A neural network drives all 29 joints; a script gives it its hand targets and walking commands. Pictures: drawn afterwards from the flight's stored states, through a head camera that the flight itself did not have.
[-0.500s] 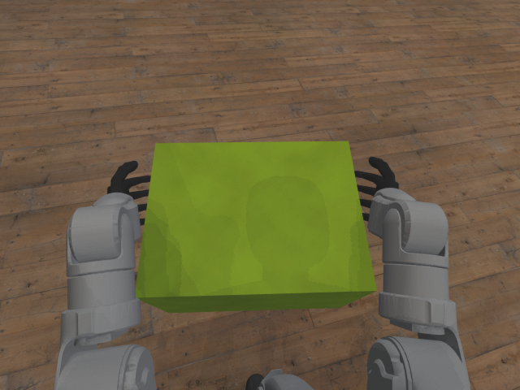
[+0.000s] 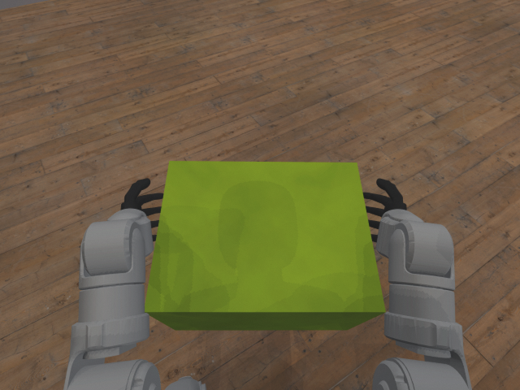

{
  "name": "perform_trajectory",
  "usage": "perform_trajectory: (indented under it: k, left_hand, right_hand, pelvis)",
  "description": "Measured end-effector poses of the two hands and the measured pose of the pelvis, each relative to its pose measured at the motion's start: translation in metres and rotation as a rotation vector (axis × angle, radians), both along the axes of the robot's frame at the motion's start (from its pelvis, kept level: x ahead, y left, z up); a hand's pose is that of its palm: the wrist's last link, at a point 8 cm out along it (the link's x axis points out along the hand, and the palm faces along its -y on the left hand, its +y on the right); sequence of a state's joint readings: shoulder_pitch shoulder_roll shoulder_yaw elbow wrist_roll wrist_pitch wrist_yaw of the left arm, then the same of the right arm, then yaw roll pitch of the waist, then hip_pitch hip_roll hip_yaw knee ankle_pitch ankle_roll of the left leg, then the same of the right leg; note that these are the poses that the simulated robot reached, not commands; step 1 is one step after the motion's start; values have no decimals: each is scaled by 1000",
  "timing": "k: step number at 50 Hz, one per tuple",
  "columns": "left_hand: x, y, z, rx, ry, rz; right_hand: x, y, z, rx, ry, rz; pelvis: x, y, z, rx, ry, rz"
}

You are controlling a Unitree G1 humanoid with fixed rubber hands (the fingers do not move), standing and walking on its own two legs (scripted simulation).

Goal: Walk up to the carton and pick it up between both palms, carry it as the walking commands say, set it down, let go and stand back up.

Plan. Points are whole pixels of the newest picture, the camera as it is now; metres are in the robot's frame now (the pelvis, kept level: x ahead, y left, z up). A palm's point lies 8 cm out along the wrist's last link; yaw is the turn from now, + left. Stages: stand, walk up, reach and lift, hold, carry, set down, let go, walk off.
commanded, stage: carry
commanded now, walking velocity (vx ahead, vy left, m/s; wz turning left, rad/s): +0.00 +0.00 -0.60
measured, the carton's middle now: (262, 249) +0.35 -0.02 -0.01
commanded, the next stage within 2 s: none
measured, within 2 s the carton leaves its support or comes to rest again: neither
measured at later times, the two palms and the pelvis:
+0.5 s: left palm (169, 278) +0.26 +0.10 +0.10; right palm (495, 340) +0.17 -0.25 +0.10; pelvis -0.13 -0.01 +0.00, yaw -18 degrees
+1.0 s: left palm (378, 364) +0.15 -0.13 +0.09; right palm out of the picture -0.07 -0.42 +0.06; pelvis -0.25 -0.07 -0.01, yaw -33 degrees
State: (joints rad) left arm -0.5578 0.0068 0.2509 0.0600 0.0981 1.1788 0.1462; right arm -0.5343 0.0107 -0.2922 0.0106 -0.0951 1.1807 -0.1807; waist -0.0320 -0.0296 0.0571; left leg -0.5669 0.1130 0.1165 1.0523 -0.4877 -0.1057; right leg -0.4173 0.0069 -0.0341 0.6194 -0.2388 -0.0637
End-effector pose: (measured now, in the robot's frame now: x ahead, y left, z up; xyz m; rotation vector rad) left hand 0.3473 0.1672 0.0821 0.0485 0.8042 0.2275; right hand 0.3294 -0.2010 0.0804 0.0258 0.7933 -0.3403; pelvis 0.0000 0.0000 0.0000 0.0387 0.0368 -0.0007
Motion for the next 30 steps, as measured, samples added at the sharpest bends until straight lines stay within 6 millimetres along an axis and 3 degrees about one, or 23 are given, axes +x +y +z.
perform_trajectory:
  k: [4, 8, 17, 23, 26, 30]
  left_hand:
    - [-3, -32, 0, -6, -25, -85]
    - [-15, -50, 0, -26, -44, -123]
    - [-73, -47, -15, -52, 6, -154]
    - [-90, -53, 5, -35, -5, -171]
    - [-88, -70, 18, -25, -57, -217]
    - [-93, -108, 24, -45, -102, -257]
  right_hand:
    - [-30, -30, 3, -1, -27, -80]
    - [-58, -45, 8, -13, -46, -126]
    - [-124, -41, 9, -42, 5, -146]
    - [-157, -44, 15, -18, -6, -179]
    - [-165, -58, 26, -43, -52, -184]
    - [-187, -92, 30, -75, -94, -203]
  pelvis:
    - [-28, -5, -2, -1, 9, -48]
    - [-52, -7, -5, 4, 25, -88]
    - [-103, -4, -2, 19, 32, -200]
    - [-125, -7, 5, -58, 20, -278]
    - [-138, -16, 1, -74, 20, -329]
    - [-150, -37, -12, -71, 34, -354]
